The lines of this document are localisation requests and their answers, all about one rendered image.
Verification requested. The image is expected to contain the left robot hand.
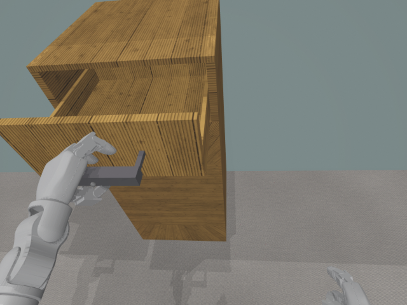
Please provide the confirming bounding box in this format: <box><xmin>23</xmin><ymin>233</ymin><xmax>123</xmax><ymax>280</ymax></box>
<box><xmin>36</xmin><ymin>132</ymin><xmax>116</xmax><ymax>206</ymax></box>

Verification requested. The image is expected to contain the robot left forearm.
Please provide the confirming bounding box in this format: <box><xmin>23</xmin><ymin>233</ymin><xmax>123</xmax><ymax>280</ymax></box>
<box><xmin>0</xmin><ymin>199</ymin><xmax>72</xmax><ymax>305</ymax></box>

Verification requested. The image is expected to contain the drawer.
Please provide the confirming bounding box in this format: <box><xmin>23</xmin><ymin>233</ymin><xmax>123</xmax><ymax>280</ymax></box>
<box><xmin>0</xmin><ymin>63</ymin><xmax>210</xmax><ymax>177</ymax></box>

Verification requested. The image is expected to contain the handle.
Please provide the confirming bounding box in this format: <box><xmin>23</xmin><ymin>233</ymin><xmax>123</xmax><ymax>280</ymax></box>
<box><xmin>78</xmin><ymin>151</ymin><xmax>146</xmax><ymax>186</ymax></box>

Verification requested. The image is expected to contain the cabinet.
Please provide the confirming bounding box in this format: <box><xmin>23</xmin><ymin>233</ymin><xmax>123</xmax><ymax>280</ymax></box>
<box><xmin>26</xmin><ymin>0</ymin><xmax>226</xmax><ymax>241</ymax></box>

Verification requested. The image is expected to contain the right robot hand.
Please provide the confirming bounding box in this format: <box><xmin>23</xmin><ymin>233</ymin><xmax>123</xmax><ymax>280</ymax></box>
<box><xmin>322</xmin><ymin>266</ymin><xmax>371</xmax><ymax>305</ymax></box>

